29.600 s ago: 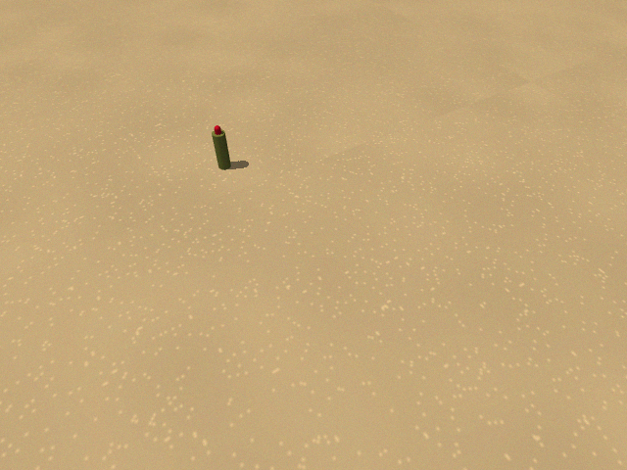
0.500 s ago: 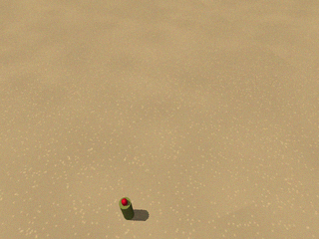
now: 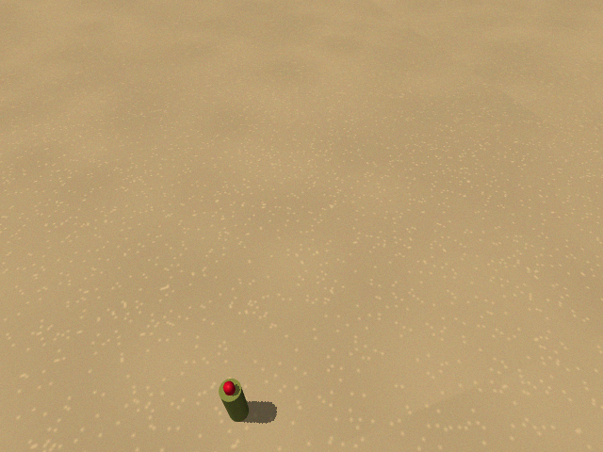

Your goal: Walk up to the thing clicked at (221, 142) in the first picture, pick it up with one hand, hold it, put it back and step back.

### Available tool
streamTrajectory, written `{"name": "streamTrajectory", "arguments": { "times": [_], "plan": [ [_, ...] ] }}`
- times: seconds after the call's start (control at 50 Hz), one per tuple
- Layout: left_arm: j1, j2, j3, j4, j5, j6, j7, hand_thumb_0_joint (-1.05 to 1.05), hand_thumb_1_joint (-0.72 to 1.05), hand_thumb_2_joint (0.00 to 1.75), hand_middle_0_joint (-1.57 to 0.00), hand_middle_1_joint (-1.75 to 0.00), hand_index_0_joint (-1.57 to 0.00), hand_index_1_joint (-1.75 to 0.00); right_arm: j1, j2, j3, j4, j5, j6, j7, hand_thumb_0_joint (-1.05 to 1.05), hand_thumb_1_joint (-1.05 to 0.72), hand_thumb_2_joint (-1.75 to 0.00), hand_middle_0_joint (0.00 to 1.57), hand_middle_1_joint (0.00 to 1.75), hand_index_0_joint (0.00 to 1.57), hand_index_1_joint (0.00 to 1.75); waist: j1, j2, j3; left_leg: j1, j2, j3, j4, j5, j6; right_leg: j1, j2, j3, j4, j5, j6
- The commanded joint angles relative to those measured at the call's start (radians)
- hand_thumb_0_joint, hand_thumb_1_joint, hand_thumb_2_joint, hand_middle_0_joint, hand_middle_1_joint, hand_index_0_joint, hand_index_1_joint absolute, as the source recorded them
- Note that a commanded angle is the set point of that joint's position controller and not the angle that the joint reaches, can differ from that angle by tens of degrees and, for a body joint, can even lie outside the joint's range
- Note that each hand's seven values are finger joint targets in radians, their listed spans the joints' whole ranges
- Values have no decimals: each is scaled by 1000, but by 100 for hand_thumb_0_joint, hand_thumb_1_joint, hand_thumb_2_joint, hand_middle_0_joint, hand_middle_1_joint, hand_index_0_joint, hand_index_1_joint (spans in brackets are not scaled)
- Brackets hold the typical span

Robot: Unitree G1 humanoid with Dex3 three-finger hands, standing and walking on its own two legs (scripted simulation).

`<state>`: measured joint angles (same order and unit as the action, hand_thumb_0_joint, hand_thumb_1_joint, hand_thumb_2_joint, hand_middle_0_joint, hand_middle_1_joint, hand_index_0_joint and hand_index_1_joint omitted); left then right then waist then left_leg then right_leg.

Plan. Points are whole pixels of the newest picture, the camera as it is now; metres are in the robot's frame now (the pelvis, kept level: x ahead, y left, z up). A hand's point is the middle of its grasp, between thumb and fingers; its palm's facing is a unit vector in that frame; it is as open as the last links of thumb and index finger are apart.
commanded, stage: stand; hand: left
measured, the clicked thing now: (233, 399) +0.39 +0.21 -0.67
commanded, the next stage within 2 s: step back in 0.48 s
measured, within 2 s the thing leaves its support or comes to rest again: neither
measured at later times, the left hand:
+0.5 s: hand out of the picture +0.07 +0.25 -0.16, palm faces -0.01 -0.94 -0.34, open 7.4 cm
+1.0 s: hand out of the picture +0.05 +0.33 -0.18, palm faces -0.05 -0.93 -0.35, open 7.4 cm
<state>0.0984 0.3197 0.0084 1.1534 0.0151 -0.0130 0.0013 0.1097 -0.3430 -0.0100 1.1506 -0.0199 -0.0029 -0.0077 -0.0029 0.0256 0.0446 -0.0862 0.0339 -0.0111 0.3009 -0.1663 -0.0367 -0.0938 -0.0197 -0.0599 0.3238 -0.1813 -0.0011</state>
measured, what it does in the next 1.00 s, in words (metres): walks backwards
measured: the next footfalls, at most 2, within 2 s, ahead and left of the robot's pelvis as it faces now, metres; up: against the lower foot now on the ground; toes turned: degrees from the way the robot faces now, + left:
right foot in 1.20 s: -0.13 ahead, -0.07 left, +0.00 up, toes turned -2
left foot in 1.54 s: -0.20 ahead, +0.18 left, +0.00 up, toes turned -2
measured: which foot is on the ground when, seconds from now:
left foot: down 0.00-1.00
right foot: down 0.00-0.76, up 0.78-1.00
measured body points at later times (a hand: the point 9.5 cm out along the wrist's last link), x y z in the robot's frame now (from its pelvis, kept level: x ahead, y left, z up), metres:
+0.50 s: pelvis -0.01 +0.00 +0.00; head +0.00 +0.00 +0.45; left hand +0.07 +0.30 -0.13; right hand +0.05 -0.30 -0.14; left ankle +0.00 +0.14 -0.75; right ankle +0.00 -0.11 -0.75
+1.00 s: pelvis -0.09 +0.07 -0.02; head -0.01 +0.09 +0.42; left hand +0.06 +0.37 -0.15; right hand -0.02 -0.25 -0.13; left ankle -0.05 +0.16 -0.75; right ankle -0.13 -0.08 -0.67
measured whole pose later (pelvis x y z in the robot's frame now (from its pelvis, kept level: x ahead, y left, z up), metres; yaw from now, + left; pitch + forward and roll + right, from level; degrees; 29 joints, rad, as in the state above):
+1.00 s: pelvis -0.09 +0.07 -0.02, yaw -2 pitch -1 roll -2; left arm 0.06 0.39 0.07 0.90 0.00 0.06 0.02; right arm 0.16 -0.35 -0.05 0.90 -0.03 0.03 -0.02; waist -0.03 -0.04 0.19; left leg -0.30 -0.01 0.01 0.60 -0.27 0.06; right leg -0.42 0.09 0.14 1.12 -0.52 0.01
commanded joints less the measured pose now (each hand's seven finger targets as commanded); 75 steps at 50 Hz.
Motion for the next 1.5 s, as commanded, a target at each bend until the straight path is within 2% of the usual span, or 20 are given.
{"name": "streamTrajectory", "arguments": {
  "times": [0.0, 0.44, 0.46, 0.52, 0.58, 0.66, 0.7, 0.72, 0.74, 0.76, 0.78, 0.84, 0.98, 1.1, 1.16, 1.18, 1.22, 1.3, 1.4, 1.48],
  "plan": [
    [-34, 221, 40, -60, 0, -23, 17, 0, 90, 90, -20, -30, -20, -30, -36, -183, -32, -59, 4, -20, -7, 0, -90, -90, 20, 30, 20, 30, 2, -50, -49, -16, 91, -66, -39, 109, 40, 11, -119, 107, -69, 137, -6],
    [-25, 229, 38, -77, -1, -22, 13, 0, 90, 90, -20, -30, -20, -30, -26, -193, -33, -64, 3, -18, -3, 0, -90, -90, 20, 30, 20, 30, 4, -24, -28, -36, 96, -68, -51, 61, 45, -9, -110, 113, -76, 45, -12],
    [-25, 301, 96, -95, -21, -11, 13, 0, 90, 90, -20, -30, -20, -30, -57, -246, -51, -92, 10, -1, 5, 0, -90, -90, 20, 30, 20, 30, 6, -30, 96, -141, 67, -75, 83, 180, 72, -83, -112, 139, -4, 218, -25],
    [-6, 314, 115, -150, -19, -2, 17, 0, 90, 90, -20, -30, -20, -30, 7, -213, -57, -138, 28, 12, 4, 0, -90, -90, 20, 30, 20, 30, -9, -99, -55, -119, -5, -3, 296, 157, 66, -44, -205, 202, 18, 381, -131],
    [-95, 324, 125, -237, 7, 10, 20, 0, 90, 90, -20, -30, -20, -30, 59, -216, -82, -176, 17, 43, 9, 0, -90, -90, 20, 30, 20, 30, -22, -213, -83, -166, -68, -40, 631, -353, 83, -158, -350, 291, 13, 350, -262],
    [-135, 294, 114, -292, 18, 23, 27, 0, 90, 90, -20, -30, -20, -30, 111, -221, -89, -215, 21, 47, 10, 0, -90, -90, 20, 30, 20, 30, -30, -206, -79, -228, -24, -57, 498, -279, 86, -119, -282, 217, 149, 353, -202],
    [-121, 287, 108, -303, 2, 41, 23, 0, 90, 90, -20, -30, -20, -30, 143, -206, -90, -207, 3, 32, 7, 0, -90, -90, 20, 30, 20, 30, -39, -160, -89, -178, -42, 9, 215, -74, 74, -98, -217, 161, 270, 299, -148],
    [-104, 261, 103, -313, -6, 53, 19, 0, 90, 90, -20, -30, -20, -30, 133, -229, -101, -215, -12, 25, 4, 0, -90, -90, 20, 30, 20, 30, -30, -56, -65, -156, 5, -57, 118, 156, 77, -142, -147, 125, 360, 189, -105],
    [-71, 206, 96, -327, -20, 60, 20, 0, 90, 90, -20, -30, -20, -30, 106, -315, -120, -240, -31, 15, 1, 0, -90, -90, 20, 30, 20, 30, -3, 141, -67, -115, 197, -327, 72, 406, 134, -263, 17, 83, 517, -65, -49],
    [-76, 215, 99, -329, -16, 65, 30, 0, 90, 90, -20, -30, -20, -30, 83, -391, -132, -259, -17, 10, 2, 0, -90, -90, 20, 30, 20, 30, -21, 184, -82, -105, 276, -411, 85, 565, 239, -329, 116, 172, 649, -447, -35],
    [-77, 229, 101, -317, -7, 67, 41, 0, 90, 90, -20, -30, -20, -30, 71, -396, -134, -274, -13, 9, -1, 0, -90, -90, 20, 30, 20, 30, -37, 180, -100, -150, 308, -478, 64, 493, 266, -329, 133, 260, 770, -498, -29],
    [-5, 241, 103, -295, -22, 68, 45, 0, 90, 90, -20, -30, -20, -30, -22, -293, -107, -301, -16, 6, -22, 0, -90, -90, 20, 30, 20, 30, 33, 113, -100, -23, 202, -259, 162, 516, 232, -436, 114, 281, 904, -346, -30],
    [-20, 238, 112, -351, -6, 52, 32, 0, 90, 90, -20, -30, -20, -30, 92, -276, -111, -325, -4, 8, -34, 0, -90, -90, 20, 30, 20, 30, -46, 89, -80, 94, 224, -250, 202, 547, 290, -413, 84, 211, 699, -354, 28],
    [62, 233, 123, -339, 0, 45, 14, 0, 90, 90, -20, -30, -20, -30, 43, -299, -112, -367, -4, 14, -26, 0, -90, -90, 20, 30, 20, 30, -30, 119, -131, -18, 237, -258, 184, 309, 268, -247, 35, 119, 444, -298, -1],
    [196, 220, 127, -294, 8, 38, 7, 0, 90, 90, -20, -30, -20, -30, -21, -299, -107, -374, 7, 22, -19, 0, -90, -90, 20, 30, 20, 30, 36, 106, -136, -181, 193, -208, 221, 149, 185, -55, 26, 80, 173, -82, -45],
    [185, 267, 139, -306, 24, 31, 8, 0, 90, 90, -20, -30, -20, -30, -4, -267, -98, -373, 16, 24, -17, 0, -90, -90, 20, 30, 20, 30, 25, 3, -123, -305, 128, -170, 289, 39, 120, -13, -61, 228, 117, -87, -82],
    [86, 399, 166, -370, 18, 28, 5, 0, 90, 90, -20, -30, -20, -30, -53, -228, -94, -382, 17, 27, -25, 0, -90, -90, 20, 30, 20, 30, 54, -306, -14, -408, -134, -52, 696, -446, 35, -212, -381, 604, -19, 40, -323],
    [-65, 291, 139, -432, 18, 21, 24, 0, 90, 90, -20, -30, -20, -30, 75, -236, -90, -333, 28, 23, -24, 0, -90, -90, 20, 30, 20, 30, -28, -172, 3, -379, -165, -137, 909, -308, 32, -210, -218, 302, 75, 290, -221],
    [40, 274, 133, -447, 22, 29, 34, 0, 90, 90, -20, -30, -20, -30, 66, -229, -81, -358, 17, 16, -27, 0, -90, -90, 20, 30, 20, 30, 42, -197, -70, -408, -97, -83, 629, -366, 17, 50, -235, 285, 181, 420, -227],
    [34, 297, 125, -458, 5, 49, 23, 0, 90, 90, -20, -30, -20, -30, 142, -206, -90, -329, 4, 2, -19, 0, -90, -90, 20, 30, 20, 30, 7, -196, -105, -212, -78, 23, 192, -144, 43, 12, -181, 224, 305, 380, -168]
  ]
}}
